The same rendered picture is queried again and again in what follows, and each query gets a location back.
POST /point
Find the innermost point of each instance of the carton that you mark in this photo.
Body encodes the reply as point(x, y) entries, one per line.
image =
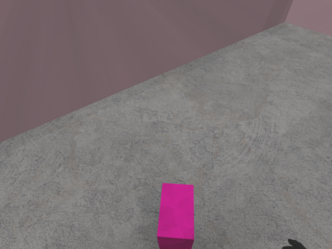
point(176, 217)

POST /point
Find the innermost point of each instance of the robot right hand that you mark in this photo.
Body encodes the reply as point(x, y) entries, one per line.
point(295, 245)

